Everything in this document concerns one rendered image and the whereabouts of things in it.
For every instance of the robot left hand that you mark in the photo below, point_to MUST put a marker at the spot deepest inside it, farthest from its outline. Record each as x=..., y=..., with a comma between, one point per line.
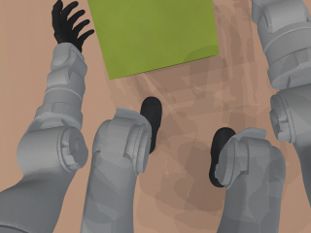
x=62, y=26

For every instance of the right robot foot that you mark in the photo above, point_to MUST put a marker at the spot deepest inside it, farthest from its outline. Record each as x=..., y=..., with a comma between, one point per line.
x=219, y=140

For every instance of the carton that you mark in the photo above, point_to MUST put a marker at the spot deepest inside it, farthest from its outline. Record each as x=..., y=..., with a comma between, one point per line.
x=139, y=36

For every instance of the robot left upper arm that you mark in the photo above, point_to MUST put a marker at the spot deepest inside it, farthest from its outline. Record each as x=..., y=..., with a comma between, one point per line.
x=48, y=159

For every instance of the right robot thigh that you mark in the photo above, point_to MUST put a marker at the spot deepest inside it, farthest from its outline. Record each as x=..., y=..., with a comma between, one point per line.
x=253, y=195

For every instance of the robot right forearm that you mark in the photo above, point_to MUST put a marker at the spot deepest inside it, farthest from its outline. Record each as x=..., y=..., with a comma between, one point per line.
x=284, y=28

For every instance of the robot right upper arm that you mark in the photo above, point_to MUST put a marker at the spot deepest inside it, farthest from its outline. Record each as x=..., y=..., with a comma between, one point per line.
x=290, y=118

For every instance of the robot left forearm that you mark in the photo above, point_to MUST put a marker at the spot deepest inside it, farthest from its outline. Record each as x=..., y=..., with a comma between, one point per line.
x=63, y=98

